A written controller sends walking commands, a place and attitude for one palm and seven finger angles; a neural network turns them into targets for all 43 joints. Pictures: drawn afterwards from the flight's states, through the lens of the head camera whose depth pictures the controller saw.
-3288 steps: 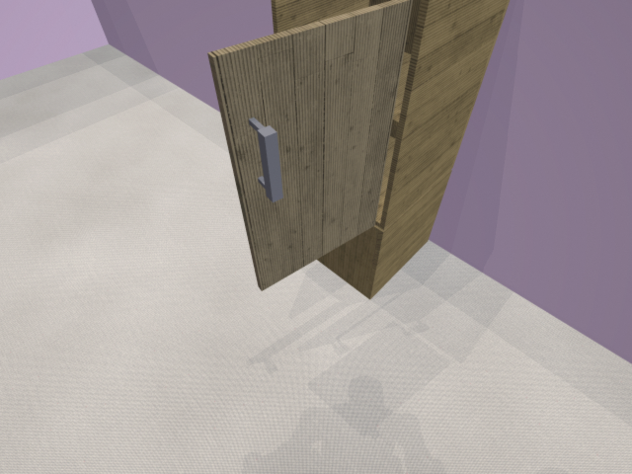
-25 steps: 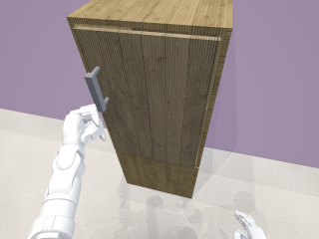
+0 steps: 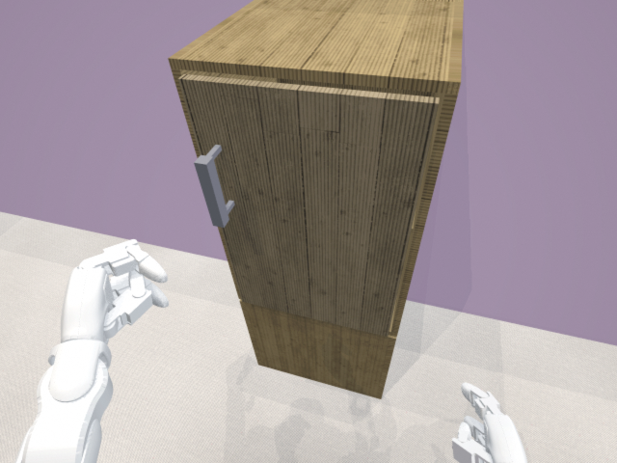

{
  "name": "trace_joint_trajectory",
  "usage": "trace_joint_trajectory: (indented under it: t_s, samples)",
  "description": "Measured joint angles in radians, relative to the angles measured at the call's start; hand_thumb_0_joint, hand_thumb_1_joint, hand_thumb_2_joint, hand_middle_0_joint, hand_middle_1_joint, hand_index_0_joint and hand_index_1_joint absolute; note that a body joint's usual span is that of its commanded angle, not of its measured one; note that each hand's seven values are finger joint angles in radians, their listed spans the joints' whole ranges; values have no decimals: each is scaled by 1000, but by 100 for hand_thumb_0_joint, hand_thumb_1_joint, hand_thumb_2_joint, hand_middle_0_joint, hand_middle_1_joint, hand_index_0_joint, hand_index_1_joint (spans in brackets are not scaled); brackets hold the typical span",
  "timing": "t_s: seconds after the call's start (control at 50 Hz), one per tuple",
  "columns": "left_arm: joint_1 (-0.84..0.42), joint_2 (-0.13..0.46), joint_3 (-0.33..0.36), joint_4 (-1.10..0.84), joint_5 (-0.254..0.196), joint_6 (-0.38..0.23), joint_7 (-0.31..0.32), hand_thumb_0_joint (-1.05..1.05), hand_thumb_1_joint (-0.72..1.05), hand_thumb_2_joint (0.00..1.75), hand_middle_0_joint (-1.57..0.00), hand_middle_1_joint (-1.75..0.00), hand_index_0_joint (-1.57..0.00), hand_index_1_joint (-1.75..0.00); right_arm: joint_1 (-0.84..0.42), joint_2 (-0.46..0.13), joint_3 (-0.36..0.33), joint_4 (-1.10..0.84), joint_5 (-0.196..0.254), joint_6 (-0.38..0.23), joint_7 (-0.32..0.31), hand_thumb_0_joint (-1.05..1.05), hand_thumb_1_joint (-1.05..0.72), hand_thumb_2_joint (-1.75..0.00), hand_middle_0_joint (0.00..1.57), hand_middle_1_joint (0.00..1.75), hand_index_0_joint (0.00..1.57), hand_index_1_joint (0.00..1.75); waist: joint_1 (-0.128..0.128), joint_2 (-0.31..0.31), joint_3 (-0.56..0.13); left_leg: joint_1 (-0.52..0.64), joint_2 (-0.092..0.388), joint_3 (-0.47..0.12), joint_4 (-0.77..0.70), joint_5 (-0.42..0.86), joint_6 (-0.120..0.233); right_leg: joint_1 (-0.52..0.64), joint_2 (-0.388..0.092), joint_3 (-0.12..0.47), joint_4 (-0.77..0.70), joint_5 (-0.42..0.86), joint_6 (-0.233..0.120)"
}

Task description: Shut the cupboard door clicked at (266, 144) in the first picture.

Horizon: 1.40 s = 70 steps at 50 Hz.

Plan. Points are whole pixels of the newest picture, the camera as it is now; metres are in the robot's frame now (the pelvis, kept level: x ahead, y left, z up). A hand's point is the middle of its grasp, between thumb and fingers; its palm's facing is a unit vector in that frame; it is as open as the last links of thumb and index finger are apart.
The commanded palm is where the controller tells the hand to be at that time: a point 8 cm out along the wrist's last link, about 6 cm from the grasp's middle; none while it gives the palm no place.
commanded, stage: draw the hand back to the body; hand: left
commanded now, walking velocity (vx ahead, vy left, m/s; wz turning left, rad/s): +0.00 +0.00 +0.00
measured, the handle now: (218, 186) +0.54 +0.21 +0.07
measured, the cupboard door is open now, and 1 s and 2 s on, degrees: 0 0 0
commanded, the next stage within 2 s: step back with the hand held close in 0.86 s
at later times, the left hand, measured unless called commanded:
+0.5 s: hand (52, 322) +0.21 +0.27 +0.16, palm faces +0.45 -0.79 -0.42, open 6.2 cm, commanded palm +0.16 +0.31 +0.18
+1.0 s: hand (61, 322) +0.21 +0.26 +0.17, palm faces +0.45 -0.79 -0.41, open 7.4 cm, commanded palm +0.16 +0.30 +0.18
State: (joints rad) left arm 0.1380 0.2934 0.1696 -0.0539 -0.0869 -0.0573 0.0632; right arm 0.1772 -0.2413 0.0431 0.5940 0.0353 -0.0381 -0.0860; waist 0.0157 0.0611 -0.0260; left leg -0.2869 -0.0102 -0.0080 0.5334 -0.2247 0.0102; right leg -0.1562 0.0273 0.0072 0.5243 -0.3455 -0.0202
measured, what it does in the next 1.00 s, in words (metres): stands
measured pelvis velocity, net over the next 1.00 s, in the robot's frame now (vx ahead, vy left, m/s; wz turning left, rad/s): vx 0.02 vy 0.00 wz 0.00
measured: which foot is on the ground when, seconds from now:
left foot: down 0.00-1.00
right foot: down 0.00-1.00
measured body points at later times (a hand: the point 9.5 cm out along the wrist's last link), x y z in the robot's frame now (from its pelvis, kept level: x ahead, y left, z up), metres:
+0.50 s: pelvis +0.02 +0.01 +0.01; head +0.00 -0.02 +0.46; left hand +0.18 +0.31 +0.19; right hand +0.21 -0.21 -0.08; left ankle +0.04 +0.11 -0.73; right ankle -0.04 -0.11 -0.73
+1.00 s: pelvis +0.02 +0.00 +0.01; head +0.00 -0.03 +0.46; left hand +0.18 +0.30 +0.19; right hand +0.21 -0.22 -0.08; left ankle +0.04 +0.11 -0.73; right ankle -0.04 -0.11 -0.73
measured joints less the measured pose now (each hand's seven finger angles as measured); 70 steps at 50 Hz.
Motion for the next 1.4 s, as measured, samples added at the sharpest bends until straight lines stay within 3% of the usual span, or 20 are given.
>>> trace_joint_trajectory:
  t_s: [0.22,0.52,0.64,1.0,1.12,1.24,1.4]
  samples:
    - [140,15,56,-138,18,-4,30,1,89,90,-79,-94,-80,-94,-10,21,13,23,-15,6,11,1,-90,-90,20,30,20,30,37,4,25,90,-14,3,-85,26,9,94,-15,3,-95,31,9]
    - [334,63,182,-312,12,-7,37,1,89,90,-38,-50,-39,-49,7,14,-15,31,-19,0,19,1,-90,-90,20,30,20,30,46,10,11,109,-14,5,-95,14,9,121,-16,6,-123,30,10]
    - [323,49,184,-304,13,-8,46,1,89,90,-27,-37,-28,-37,7,3,-23,36,-19,-5,11,1,-90,-90,20,30,20,30,54,12,18,110,-17,-2,-98,18,8,122,-18,-3,-118,27,9]
    - [323,54,176,-309,9,-13,38,1,89,90,-21,-30,-21,-30,5,16,-18,38,-21,-10,8,1,-90,-90,20,30,20,30,42,8,20,118,-1,-1,-106,21,-5,128,-3,1,-129,34,-4]
    - [352,82,204,-314,20,-55,41,1,89,90,-21,-30,-21,-30,-2,-5,-36,18,-18,49,14,1,-90,-90,20,30,20,30,13,25,-2,27,7,-21,-44,3,-2,68,9,-20,-121,40,2]
    - [399,110,205,-354,16,-47,49,1,89,90,-21,-30,-21,-30,-5,-24,-60,-13,-9,105,0,1,-90,-90,20,30,20,30,3,16,5,-5,-7,-2,-47,20,14,14,-8,-4,-86,39,20]
    - [418,156,226,-386,5,-51,64,1,89,90,-21,-30,-21,-30,-1,-12,-57,-46,-3,127,-4,1,-91,-90,20,30,20,30,-12,-6,5,-41,-13,15,-51,58,30,-39,-18,11,-62,66,36]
